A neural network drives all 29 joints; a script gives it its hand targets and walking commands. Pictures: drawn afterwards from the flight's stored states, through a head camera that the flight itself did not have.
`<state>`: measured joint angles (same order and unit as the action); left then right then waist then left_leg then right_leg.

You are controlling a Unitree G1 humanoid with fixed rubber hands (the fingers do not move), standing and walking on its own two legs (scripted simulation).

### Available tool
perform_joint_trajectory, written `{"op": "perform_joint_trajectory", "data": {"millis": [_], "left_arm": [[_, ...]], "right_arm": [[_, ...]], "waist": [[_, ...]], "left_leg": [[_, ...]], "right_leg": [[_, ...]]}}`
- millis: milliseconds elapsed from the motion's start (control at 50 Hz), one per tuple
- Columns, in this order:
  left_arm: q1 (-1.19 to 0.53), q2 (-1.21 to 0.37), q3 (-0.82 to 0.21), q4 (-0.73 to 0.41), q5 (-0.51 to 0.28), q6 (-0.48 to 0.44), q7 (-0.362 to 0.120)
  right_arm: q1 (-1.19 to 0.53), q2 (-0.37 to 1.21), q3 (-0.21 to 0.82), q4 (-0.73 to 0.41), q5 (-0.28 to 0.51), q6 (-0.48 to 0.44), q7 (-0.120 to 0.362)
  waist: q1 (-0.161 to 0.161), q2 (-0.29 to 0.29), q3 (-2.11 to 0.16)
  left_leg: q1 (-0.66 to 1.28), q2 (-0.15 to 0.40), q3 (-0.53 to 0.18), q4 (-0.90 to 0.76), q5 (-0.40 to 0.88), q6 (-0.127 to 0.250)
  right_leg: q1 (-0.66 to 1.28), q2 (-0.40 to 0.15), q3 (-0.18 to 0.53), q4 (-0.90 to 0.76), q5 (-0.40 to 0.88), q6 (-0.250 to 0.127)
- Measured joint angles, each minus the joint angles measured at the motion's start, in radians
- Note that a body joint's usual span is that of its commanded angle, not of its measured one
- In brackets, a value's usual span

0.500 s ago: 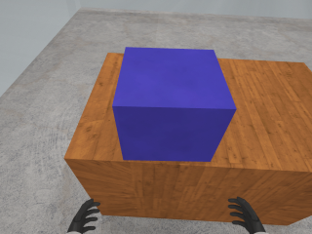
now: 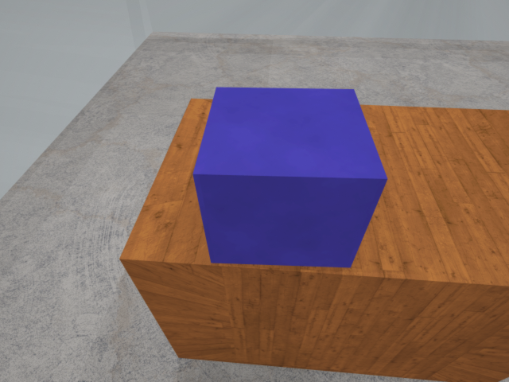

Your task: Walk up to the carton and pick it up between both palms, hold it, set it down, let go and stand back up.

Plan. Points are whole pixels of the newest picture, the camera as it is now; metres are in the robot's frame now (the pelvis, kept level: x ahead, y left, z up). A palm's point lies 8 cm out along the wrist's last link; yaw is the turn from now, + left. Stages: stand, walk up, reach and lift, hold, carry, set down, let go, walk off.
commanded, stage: stand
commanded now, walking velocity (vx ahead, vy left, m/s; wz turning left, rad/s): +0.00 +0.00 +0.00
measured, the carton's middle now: (282, 176) +0.49 -0.03 +0.04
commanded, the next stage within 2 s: none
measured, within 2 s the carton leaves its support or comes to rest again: neither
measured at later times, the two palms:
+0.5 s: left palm out of the picture -0.05 +0.22 -0.15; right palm out of the picture -0.05 -0.20 -0.14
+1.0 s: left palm out of the picture -0.07 +0.23 -0.15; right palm out of the picture -0.06 -0.17 -0.14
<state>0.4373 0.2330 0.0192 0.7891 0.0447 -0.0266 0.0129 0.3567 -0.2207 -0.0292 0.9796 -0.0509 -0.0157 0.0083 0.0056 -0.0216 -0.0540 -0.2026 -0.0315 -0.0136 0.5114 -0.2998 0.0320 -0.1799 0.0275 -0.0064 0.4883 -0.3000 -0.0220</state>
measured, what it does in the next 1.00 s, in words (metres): stands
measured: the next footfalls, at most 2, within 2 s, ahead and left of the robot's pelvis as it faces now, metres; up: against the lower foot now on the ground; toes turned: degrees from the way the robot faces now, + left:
none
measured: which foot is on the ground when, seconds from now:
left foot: down 0.00-1.00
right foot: down 0.00-1.00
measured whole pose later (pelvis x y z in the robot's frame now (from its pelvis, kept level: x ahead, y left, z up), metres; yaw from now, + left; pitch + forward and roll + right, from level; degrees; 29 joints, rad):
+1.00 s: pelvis -0.01 +0.03 +0.00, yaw -1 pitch -2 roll +0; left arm 0.38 0.10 -0.01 1.17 0.02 0.00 0.05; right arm 0.37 -0.10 -0.01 1.16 -0.02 -0.01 -0.04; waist 0.00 -0.02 0.00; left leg -0.15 -0.08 0.02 0.43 -0.25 0.08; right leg -0.15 -0.03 0.03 0.46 -0.27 0.03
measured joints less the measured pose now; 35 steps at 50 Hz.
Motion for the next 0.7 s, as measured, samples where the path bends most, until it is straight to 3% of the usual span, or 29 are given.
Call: {"op": "perform_joint_trajectory", "data": {"millis": [380, 700], "left_arm": [[-0.02, -0.072, -0.017, 0.237, -0.011, 0.008, 0.017], [-0.04, -0.11, -0.025, 0.343, -0.02, 0.023, 0.03]], "right_arm": [[0.002, 0.067, 0.019, 0.13, 0.023, 0.009, -0.028], [0.015, 0.112, 0.031, 0.176, 0.025, 0.013, -0.043]], "waist": [[0.005, -0.004, 0.036], [0.001, -0.005, 0.048]], "left_leg": [[0.056, -0.017, 0.009, -0.06, 0.042, 0.016], [0.056, -0.039, 0.023, -0.07, 0.054, 0.036]], "right_leg": [[0.049, -0.018, 0.01, -0.046, 0.035, 0.017], [0.036, -0.04, 0.024, -0.031, 0.036, 0.038]]}}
